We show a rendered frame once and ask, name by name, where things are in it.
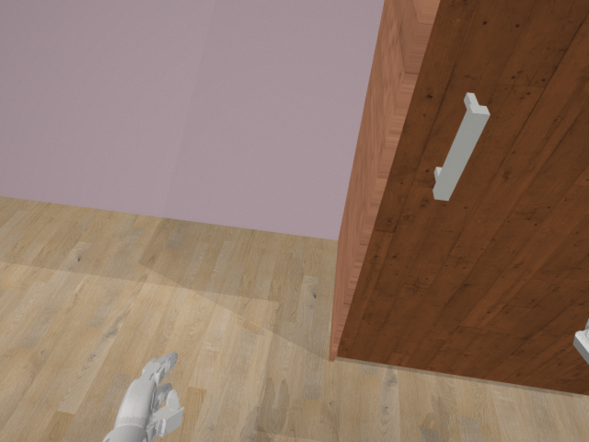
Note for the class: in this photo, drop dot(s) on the handle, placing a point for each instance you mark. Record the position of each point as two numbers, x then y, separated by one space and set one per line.
466 138

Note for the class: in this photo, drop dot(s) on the robot left hand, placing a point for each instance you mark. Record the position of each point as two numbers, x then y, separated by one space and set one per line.
140 404

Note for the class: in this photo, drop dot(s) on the wardrobe door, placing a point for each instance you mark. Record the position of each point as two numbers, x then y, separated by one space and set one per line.
493 283

